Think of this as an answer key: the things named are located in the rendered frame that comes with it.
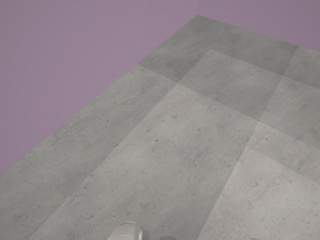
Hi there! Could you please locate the robot left thigh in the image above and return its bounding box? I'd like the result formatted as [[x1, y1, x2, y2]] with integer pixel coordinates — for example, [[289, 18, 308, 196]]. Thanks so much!
[[108, 222, 143, 240]]

